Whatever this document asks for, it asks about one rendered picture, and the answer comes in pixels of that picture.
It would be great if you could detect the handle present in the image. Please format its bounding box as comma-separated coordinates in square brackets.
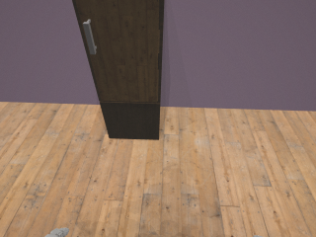
[83, 19, 97, 55]

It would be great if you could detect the cupboard door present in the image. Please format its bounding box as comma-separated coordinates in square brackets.
[75, 0, 160, 103]

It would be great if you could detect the left robot hand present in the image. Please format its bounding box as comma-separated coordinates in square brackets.
[44, 227, 69, 237]

